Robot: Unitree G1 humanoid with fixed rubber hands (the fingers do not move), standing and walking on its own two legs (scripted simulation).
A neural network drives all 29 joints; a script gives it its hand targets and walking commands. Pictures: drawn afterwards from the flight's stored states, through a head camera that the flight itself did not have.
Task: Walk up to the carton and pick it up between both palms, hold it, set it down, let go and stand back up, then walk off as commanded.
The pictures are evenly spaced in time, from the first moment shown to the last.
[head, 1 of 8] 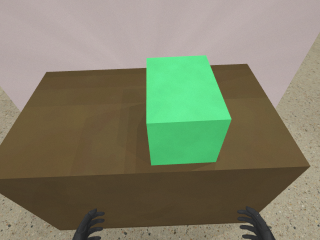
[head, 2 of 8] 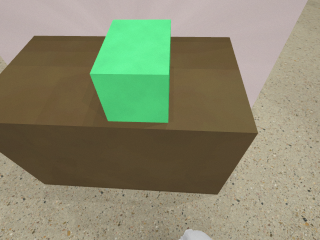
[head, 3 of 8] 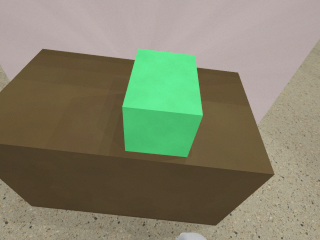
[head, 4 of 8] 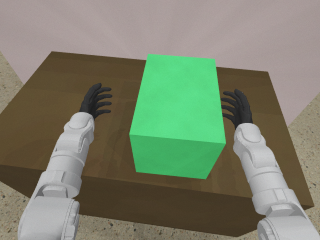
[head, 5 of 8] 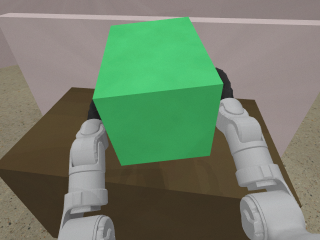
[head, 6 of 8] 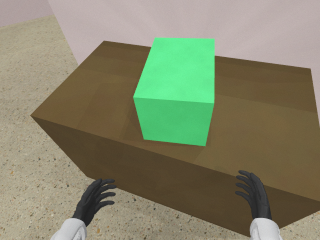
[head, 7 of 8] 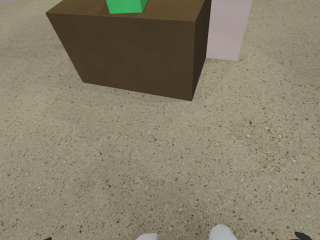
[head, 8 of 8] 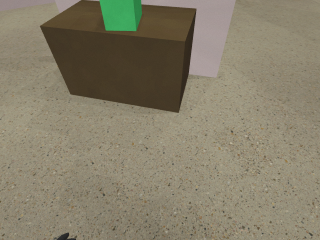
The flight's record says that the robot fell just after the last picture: no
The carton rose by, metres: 0.24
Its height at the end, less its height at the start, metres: +0.00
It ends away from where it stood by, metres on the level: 0.08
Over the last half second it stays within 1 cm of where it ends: yes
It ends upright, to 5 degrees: yes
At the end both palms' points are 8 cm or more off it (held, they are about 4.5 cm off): yes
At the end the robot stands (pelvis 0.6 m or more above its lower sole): yes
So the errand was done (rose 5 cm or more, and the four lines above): yes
